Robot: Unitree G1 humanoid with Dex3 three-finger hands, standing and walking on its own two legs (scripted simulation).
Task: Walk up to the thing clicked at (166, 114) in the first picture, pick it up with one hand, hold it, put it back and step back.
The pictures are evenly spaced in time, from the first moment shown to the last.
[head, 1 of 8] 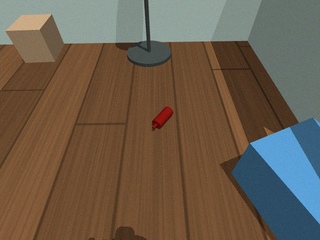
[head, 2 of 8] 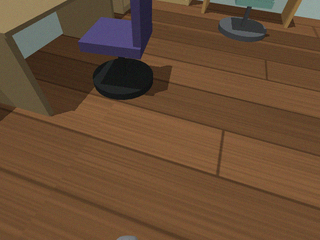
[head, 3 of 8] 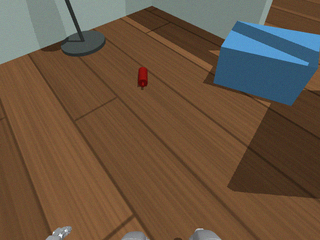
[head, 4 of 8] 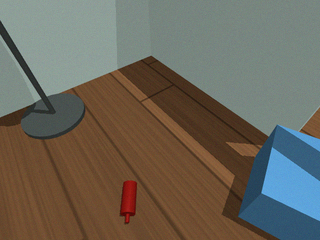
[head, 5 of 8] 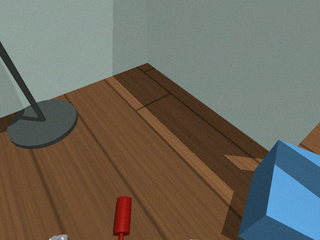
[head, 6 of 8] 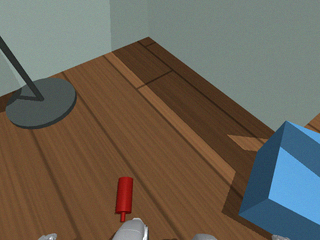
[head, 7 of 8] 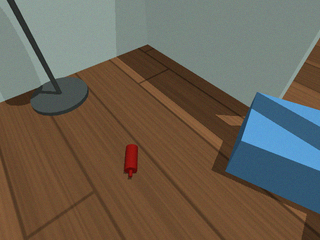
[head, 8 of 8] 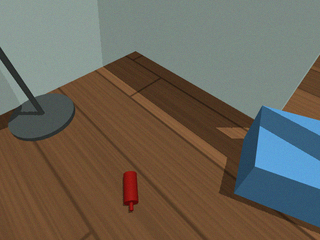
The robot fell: no
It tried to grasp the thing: no
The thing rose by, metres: 0.00
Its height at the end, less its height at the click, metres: +0.00
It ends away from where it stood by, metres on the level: 0.00
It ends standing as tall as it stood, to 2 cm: yes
